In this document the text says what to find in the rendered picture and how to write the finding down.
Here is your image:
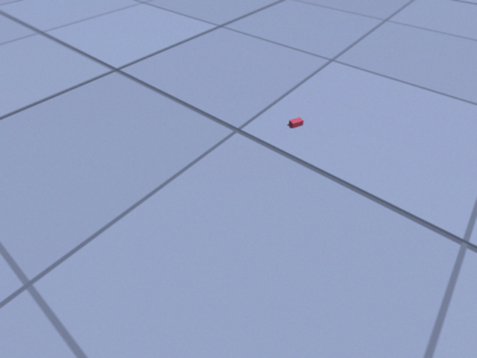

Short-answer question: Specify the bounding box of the small box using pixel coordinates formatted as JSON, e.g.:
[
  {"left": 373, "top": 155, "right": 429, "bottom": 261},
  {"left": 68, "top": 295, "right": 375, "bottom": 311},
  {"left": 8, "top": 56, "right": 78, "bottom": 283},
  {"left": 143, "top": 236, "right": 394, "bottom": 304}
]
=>
[{"left": 289, "top": 117, "right": 303, "bottom": 128}]

